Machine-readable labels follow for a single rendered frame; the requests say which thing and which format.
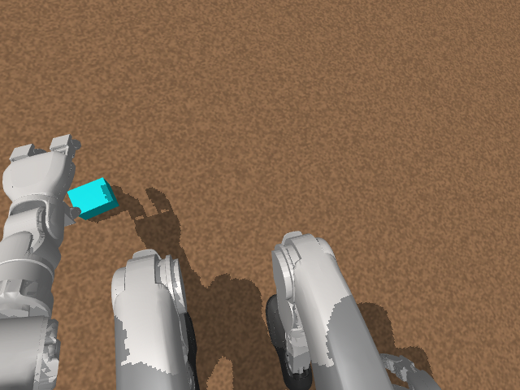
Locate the left robot hand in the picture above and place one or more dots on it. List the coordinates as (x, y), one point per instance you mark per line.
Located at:
(35, 172)

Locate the left robot foot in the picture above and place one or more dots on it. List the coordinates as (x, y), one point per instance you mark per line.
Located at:
(192, 351)

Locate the right robot hand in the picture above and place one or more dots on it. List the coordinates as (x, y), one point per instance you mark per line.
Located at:
(406, 371)

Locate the small box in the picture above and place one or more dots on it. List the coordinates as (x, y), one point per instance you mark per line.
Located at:
(93, 198)

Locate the left robot arm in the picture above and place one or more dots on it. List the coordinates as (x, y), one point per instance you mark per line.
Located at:
(29, 254)

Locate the right robot foot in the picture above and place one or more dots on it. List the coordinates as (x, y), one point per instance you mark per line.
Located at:
(277, 334)

